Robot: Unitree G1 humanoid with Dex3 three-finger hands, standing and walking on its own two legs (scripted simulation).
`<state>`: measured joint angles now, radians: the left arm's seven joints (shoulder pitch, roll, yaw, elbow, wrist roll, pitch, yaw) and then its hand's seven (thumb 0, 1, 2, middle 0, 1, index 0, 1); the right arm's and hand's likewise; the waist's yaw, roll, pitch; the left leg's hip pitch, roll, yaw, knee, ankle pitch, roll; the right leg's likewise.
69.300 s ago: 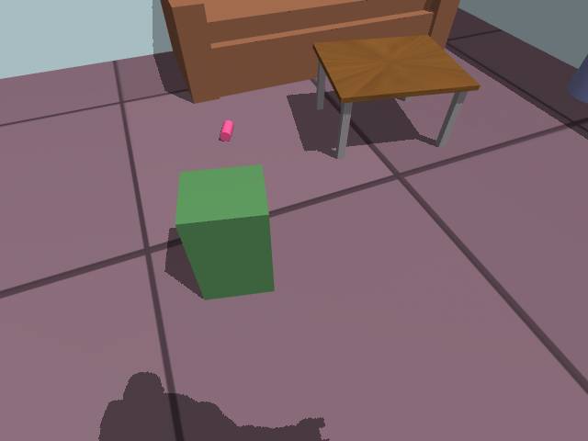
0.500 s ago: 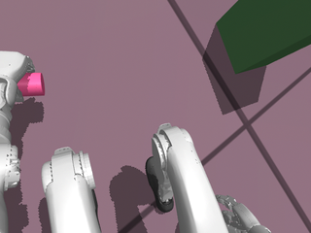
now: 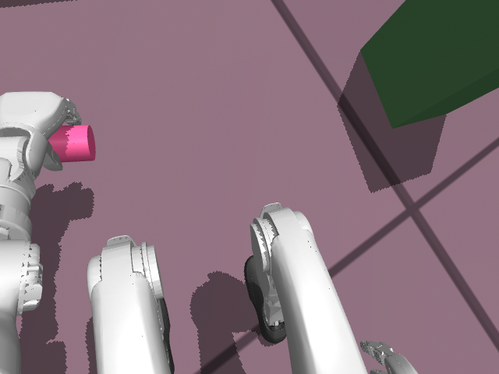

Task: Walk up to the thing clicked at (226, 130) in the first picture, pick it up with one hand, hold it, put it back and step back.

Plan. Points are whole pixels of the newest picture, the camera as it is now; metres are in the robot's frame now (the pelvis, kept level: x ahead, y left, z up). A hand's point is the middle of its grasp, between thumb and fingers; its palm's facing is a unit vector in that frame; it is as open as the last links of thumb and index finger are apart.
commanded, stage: lift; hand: left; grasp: from above
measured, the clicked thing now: (53, 144) +0.50 +0.26 -0.18
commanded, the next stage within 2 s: hold in 1.46 s
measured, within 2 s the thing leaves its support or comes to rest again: neither
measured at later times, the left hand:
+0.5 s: hand out of the picture +0.42 +0.28 +0.03, palm faces -0.48 -0.05 -0.88, open 8.8 cm
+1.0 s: hand out of the picture +0.35 +0.25 +0.21, palm faces -0.48 -0.07 -0.87, open 8.7 cm
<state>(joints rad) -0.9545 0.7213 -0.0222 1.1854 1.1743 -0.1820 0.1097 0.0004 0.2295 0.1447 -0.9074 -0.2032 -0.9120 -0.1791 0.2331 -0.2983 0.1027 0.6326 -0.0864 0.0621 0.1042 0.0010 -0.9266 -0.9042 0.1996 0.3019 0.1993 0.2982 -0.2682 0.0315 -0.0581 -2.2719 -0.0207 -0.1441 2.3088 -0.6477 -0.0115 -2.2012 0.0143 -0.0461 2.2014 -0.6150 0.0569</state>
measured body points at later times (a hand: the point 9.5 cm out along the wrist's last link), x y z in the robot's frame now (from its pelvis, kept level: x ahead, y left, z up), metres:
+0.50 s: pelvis +0.01 +0.01 +0.12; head +0.18 +0.06 +0.53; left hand +0.44 +0.28 +0.08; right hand +0.13 -0.26 +0.00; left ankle +0.08 +0.12 -0.32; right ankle +0.12 -0.14 -0.32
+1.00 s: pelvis +0.03 -0.01 +0.29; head +0.11 +0.01 +0.73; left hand +0.37 +0.25 +0.26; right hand +0.15 -0.26 +0.17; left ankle +0.08 +0.12 -0.32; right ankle +0.12 -0.14 -0.32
